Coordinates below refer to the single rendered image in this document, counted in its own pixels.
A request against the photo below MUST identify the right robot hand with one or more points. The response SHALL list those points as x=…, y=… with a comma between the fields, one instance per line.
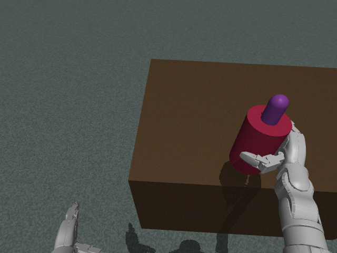
x=292, y=150

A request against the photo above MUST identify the bottle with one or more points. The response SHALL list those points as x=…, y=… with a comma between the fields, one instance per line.
x=264, y=129

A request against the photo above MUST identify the left robot hand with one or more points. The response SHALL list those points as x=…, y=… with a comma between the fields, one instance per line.
x=67, y=233

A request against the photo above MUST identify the right robot arm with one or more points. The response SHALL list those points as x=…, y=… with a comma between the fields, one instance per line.
x=299, y=214

